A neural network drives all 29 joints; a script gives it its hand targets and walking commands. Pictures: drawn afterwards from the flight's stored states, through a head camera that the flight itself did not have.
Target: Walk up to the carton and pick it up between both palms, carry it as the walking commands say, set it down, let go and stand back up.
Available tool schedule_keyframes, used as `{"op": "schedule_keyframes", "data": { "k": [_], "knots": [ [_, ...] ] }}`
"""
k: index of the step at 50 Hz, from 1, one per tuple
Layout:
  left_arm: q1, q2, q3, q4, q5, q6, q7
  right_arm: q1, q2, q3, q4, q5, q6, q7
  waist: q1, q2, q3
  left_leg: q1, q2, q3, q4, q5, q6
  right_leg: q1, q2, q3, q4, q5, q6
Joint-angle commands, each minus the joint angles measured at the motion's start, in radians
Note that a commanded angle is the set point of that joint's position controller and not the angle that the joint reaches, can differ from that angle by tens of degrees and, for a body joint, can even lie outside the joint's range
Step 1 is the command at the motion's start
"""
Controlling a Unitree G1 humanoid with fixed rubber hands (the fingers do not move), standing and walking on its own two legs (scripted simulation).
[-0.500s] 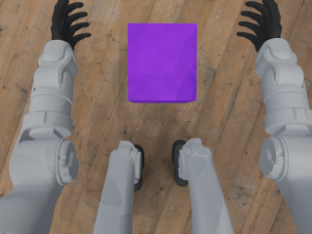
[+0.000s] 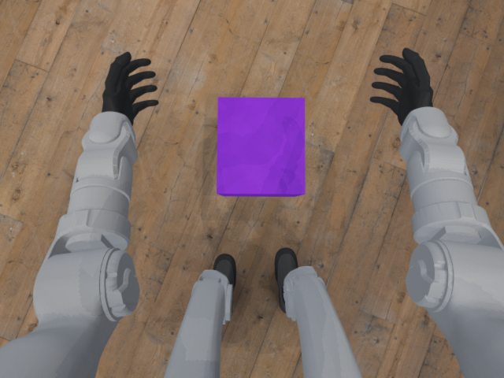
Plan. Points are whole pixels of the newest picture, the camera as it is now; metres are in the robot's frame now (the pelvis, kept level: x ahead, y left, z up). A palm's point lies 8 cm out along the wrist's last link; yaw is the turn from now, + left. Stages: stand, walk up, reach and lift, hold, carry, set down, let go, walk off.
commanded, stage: let go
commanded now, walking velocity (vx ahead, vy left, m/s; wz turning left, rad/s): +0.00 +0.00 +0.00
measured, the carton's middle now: (260, 151) +0.51 -0.02 -0.57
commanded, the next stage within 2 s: stand in 1.24 s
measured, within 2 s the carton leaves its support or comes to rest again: neither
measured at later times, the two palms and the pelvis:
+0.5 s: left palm (69, 200) +0.36 +0.22 -0.02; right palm (465, 201) +0.35 -0.24 -0.02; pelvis +0.05 +0.00 +0.07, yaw +0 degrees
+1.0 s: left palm (10, 325) +0.24 +0.24 +0.04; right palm out of the picture +0.24 -0.23 +0.04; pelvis +0.08 +0.01 +0.11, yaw +0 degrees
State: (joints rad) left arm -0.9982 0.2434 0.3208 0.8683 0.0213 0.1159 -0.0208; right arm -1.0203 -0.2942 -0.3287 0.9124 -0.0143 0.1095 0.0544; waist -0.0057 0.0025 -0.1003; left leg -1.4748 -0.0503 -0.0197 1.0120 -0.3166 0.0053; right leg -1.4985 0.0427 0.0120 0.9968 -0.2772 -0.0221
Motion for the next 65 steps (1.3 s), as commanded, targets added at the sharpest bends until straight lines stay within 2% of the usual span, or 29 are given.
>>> {"op": "schedule_keyframes", "data": {
  "k": [1,5,8,10,12,15,19,25,32,37,40,43,46,52,59,62,63,65],
  "knots": [
    [-0.142,0.089,0.035,-0.074,0.038,-0.026,0.001,-0.151,-0.086,-0.027,-0.077,-0.038,-0.026,0.0,0.007,-0.012,-0.796,0.353,0.009,0.011,-0.079,0.236,-0.046,0.61,-0.018,0.028,-0.047,0.31,0.043],
    [-0.046,0.087,0.028,-0.16,0.053,-0.03,0.009,-0.037,-0.101,-0.032,-0.154,-0.065,-0.031,-0.006,0.0,-0.014,-0.961,0.476,0.003,0.015,-0.081,0.357,-0.043,0.742,-0.01,0.025,-0.044,0.446,0.045],
    [0.105,0.099,-0.03,-0.275,0.068,-0.021,0.012,0.113,-0.108,0.001,-0.274,-0.066,-0.025,-0.012,-0.004,-0.014,-1.087,0.589,-0.002,0.014,-0.087,0.472,-0.037,0.849,0.0,0.023,-0.037,0.576,0.048],
    [0.203,0.094,-0.067,-0.337,0.059,-0.01,0.009,0.206,-0.107,0.035,-0.343,-0.058,-0.02,-0.008,-0.011,-0.019,-1.079,0.655,-0.001,0.006,-0.112,0.512,-0.036,0.891,0.007,0.025,-0.061,0.596,0.042],
    [0.277,0.087,-0.105,-0.399,0.034,-0.01,0.007,0.282,-0.101,0.066,-0.41,-0.045,-0.019,-0.003,-0.011,-0.021,-1.034,0.713,0.001,0.001,-0.142,0.523,-0.034,0.922,0.007,0.026,-0.095,0.581,0.033],
    [0.386,0.078,-0.127,-0.432,0.008,-0.02,0.0,0.399,-0.075,0.094,-0.453,-0.021,-0.025,0.008,-0.001,-0.01,-0.916,0.781,0.005,-0.009,-0.194,0.499,-0.03,0.94,0.002,0.025,-0.149,0.525,0.026],
    [0.545,0.052,-0.147,-0.406,-0.006,-0.05,-0.012,0.568,-0.021,0.136,-0.429,0.004,-0.05,0.013,0.003,0.005,-0.706,0.831,0.014,-0.02,-0.28,0.416,-0.03,0.98,-0.015,0.041,-0.234,0.443,0.025],
    [0.779,0.027,-0.17,-0.349,-0.009,-0.098,-0.015,0.803,-0.008,0.169,-0.393,0.0,-0.101,0.003,-0.005,-0.001,-0.4,0.901,0.027,-0.028,-0.4,0.297,-0.032,1.071,-0.029,0.052,-0.357,0.343,0.025],
    [1.006,0.036,-0.21,-0.416,-0.021,-0.131,-0.018,1.042,0.0,0.223,-0.479,0.019,-0.125,-0.011,-0.001,-0.025,-0.254,1.088,0.021,-0.03,-0.506,0.315,-0.017,1.288,-0.027,0.051,-0.466,0.424,0.036],
    [1.133,0.04,-0.226,-0.488,-0.016,-0.125,-0.029,1.182,0.004,0.234,-0.544,0.024,-0.119,-0.011,0.011,-0.006,-0.133,1.217,0.018,-0.028,-0.578,0.344,-0.014,1.386,-0.019,0.044,-0.544,0.423,0.036],
    [1.178,0.037,-0.24,-0.518,-0.02,-0.106,-0.038,1.228,0.002,0.244,-0.574,0.024,-0.102,-0.003,0.01,0.007,-0.026,1.255,0.023,-0.021,-0.614,0.299,-0.01,1.415,-0.019,0.041,-0.582,0.347,0.03],
    [1.169,0.049,-0.245,-0.534,-0.03,-0.07,-0.046,1.213,-0.007,0.258,-0.593,0.025,-0.066,0.006,0.004,0.016,0.066,1.279,0.028,-0.017,-0.635,0.224,-0.013,1.423,-0.022,0.031,-0.608,0.235,0.025],
    [1.166,0.053,-0.251,-0.541,-0.026,-0.037,-0.05,1.209,-0.008,0.264,-0.594,0.017,-0.031,0.014,0.004,0.013,0.126,1.293,0.031,-0.011,-0.646,0.175,-0.015,1.435,-0.022,0.02,-0.615,0.18,0.027],
    [1.175,0.051,-0.254,-0.535,-0.008,0.011,-0.05,1.207,-0.009,0.258,-0.59,-0.005,0.018,0.02,-0.001,0.0,0.184,1.309,0.031,-0.01,-0.652,0.155,-0.01,1.459,-0.014,0.007,-0.604,0.165,0.028],
    [1.181,0.057,-0.254,-0.54,-0.001,0.028,-0.044,1.205,-0.015,0.253,-0.596,-0.007,0.036,0.016,-0.004,0.005,0.164,1.34,0.026,-0.019,-0.631,0.234,-0.009,1.47,0.001,0.016,-0.585,0.204,0.024],
    [1.175,0.064,-0.258,-0.539,-0.014,0.026,-0.033,1.21,-0.019,0.254,-0.604,0.0,0.047,0.004,-0.003,0.012,0.135,1.343,0.028,-0.019,-0.613,0.265,-0.012,1.457,0.006,0.023,-0.57,0.213,0.028],
    [1.158,0.182,-0.217,-0.411,0.01,-0.021,0.015,1.161,-0.13,0.239,-0.467,-0.017,-0.007,-0.047,0.031,-0.014,0.135,1.226,0.079,-0.054,-0.594,0.214,-0.035,1.356,-0.067,0.036,-0.565,0.159,0.045],
    [1.175,0.184,-0.23,-0.368,0.022,-0.06,0.035,1.179,-0.126,0.241,-0.431,-0.03,-0.053,-0.07,0.012,0.01,0.112,1.268,0.091,-0.077,-0.604,0.125,-0.024,1.312,-0.08,0.071,-0.578,0.084,0.037]
  ]
}}
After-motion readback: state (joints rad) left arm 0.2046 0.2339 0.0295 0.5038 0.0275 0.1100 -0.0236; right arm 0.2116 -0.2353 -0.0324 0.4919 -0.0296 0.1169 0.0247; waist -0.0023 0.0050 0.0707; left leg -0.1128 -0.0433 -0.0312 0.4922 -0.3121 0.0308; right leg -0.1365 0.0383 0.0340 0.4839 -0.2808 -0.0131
